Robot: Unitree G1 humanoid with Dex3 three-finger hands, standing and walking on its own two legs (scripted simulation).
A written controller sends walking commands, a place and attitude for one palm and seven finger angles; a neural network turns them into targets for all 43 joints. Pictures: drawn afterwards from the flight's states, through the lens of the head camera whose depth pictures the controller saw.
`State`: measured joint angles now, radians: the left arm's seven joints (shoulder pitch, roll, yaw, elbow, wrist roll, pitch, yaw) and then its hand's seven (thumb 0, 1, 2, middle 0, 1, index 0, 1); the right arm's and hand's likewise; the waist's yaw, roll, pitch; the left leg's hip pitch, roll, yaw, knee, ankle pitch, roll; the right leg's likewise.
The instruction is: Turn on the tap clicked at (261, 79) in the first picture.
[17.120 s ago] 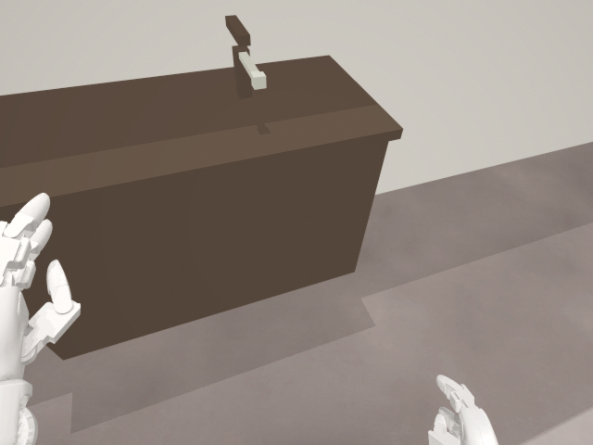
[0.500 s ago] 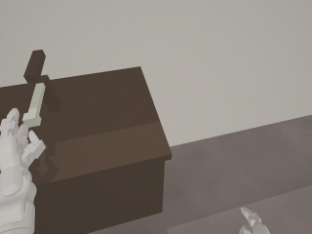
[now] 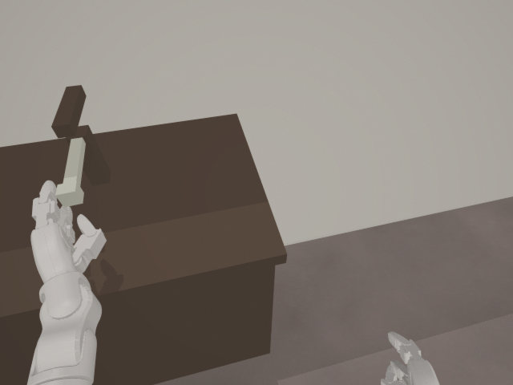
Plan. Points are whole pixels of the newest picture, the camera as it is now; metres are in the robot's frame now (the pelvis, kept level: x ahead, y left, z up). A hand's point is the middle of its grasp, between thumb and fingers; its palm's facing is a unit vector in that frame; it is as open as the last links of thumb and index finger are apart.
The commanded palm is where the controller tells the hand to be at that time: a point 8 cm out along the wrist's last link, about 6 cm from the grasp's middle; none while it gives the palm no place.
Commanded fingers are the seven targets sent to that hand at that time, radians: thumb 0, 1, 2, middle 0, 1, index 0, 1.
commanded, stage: push the lever round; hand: left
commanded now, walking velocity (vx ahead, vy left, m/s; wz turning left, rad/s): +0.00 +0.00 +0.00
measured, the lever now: (70, 194) +0.36 +0.33 +0.12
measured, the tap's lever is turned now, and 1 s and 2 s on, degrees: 3 29 55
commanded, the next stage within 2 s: none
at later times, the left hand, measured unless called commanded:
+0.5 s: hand (131, 222) +0.32 +0.22 +0.10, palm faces +0.66 -0.75 -0.05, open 8.0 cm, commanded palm +0.28 +0.24 +0.10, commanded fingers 0.00 0.90 0.90 -0.15 -0.15 -0.15 -0.15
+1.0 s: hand (159, 209) +0.35 +0.19 +0.11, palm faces +0.73 -0.68 -0.06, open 8.0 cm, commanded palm +0.30 +0.20 +0.10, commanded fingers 0.00 0.90 0.90 -0.15 -0.15 -0.15 -0.15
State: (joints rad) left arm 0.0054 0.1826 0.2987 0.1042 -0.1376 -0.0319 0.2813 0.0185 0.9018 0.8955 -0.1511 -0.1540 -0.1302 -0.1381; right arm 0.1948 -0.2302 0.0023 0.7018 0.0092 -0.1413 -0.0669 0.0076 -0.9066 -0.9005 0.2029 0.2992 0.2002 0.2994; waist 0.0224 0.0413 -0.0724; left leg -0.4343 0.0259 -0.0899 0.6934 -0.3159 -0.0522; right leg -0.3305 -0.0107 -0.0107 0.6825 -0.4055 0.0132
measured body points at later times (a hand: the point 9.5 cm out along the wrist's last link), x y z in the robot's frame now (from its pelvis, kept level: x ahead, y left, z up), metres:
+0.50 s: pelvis -0.01 +0.00 +0.00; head -0.01 -0.01 +0.45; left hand +0.28 +0.26 +0.11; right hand +0.17 -0.23 -0.10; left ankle +0.03 +0.15 -0.72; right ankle -0.03 -0.13 -0.72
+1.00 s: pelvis +0.00 +0.00 +0.00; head -0.01 -0.01 +0.45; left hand +0.31 +0.22 +0.11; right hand +0.18 -0.23 -0.10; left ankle +0.03 +0.15 -0.72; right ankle -0.03 -0.13 -0.72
